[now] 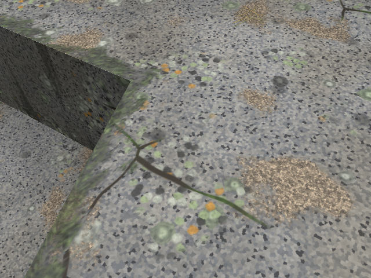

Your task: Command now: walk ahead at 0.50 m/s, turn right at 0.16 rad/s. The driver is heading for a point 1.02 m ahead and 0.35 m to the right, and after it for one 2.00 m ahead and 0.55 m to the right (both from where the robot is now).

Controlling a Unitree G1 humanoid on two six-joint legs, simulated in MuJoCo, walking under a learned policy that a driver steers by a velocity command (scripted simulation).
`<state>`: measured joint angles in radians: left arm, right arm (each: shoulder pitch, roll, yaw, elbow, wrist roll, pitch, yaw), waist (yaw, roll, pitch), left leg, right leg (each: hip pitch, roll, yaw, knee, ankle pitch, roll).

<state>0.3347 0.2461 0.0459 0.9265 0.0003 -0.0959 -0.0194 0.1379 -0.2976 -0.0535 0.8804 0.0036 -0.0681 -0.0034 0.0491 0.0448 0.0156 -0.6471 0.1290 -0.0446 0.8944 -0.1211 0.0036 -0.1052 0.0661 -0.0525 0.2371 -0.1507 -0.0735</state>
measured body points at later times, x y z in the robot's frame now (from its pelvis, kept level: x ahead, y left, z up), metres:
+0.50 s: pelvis +0.27 +0.05 +0.00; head +0.29 +0.05 +0.45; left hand +0.45 +0.30 -0.12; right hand +0.26 -0.23 -0.13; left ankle +0.28 +0.15 -0.75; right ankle +0.29 -0.12 -0.67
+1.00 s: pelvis +0.49 -0.10 -0.01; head +0.52 -0.13 +0.44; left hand +0.71 +0.10 -0.11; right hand +0.50 -0.42 -0.11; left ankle +0.63 +0.04 -0.67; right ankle +0.48 -0.16 -0.75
